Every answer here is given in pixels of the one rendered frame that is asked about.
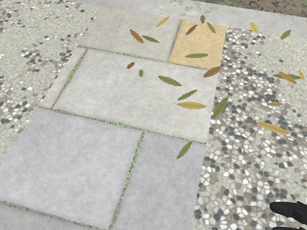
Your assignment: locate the robot right hand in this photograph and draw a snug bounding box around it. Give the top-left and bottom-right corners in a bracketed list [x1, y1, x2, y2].
[270, 201, 307, 230]

